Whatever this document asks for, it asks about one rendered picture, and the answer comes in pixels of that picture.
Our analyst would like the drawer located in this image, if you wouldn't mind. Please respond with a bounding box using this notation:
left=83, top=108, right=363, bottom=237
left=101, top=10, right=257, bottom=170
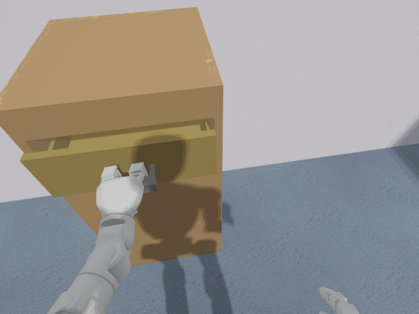
left=20, top=118, right=217, bottom=198

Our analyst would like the robot right hand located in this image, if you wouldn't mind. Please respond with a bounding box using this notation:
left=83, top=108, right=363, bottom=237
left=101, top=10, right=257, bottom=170
left=319, top=287, right=359, bottom=314

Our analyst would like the robot left forearm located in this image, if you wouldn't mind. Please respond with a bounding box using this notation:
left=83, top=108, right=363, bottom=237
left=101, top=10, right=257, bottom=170
left=47, top=214, right=136, bottom=314

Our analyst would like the cabinet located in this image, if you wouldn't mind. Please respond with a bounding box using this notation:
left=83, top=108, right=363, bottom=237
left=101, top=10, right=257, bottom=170
left=0, top=7, right=223, bottom=266

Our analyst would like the handle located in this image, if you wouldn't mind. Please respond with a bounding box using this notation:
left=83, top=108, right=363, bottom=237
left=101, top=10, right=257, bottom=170
left=99, top=164, right=158, bottom=193

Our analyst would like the robot left hand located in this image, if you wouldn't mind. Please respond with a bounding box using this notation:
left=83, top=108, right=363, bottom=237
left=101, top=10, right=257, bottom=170
left=96, top=162, right=148, bottom=218

